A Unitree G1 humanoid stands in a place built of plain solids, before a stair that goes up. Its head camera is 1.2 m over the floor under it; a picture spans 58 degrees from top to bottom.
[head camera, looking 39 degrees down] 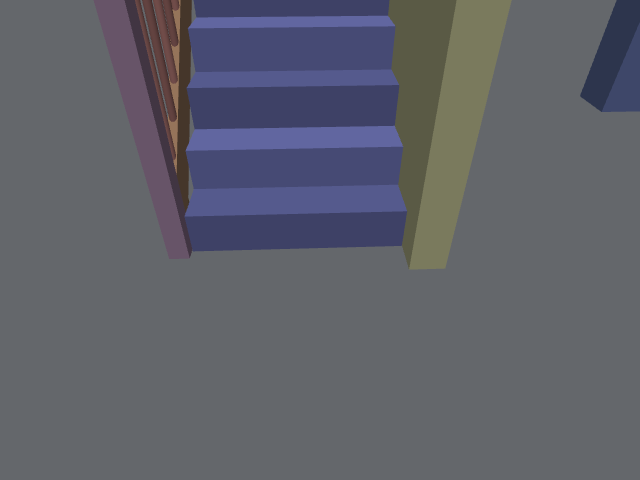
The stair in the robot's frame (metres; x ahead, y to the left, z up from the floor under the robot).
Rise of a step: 0.18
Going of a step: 0.20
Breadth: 0.90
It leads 2 degrees to the left of straight ahead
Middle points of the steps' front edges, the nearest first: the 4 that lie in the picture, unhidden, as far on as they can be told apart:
1.42 0.09 0.18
1.63 0.10 0.37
1.83 0.11 0.55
2.04 0.12 0.74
